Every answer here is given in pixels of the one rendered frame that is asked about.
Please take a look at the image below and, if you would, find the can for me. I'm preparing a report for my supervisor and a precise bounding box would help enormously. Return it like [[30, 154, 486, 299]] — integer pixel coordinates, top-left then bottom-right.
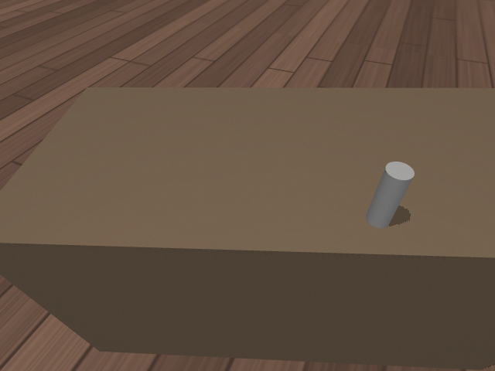
[[366, 162, 415, 228]]

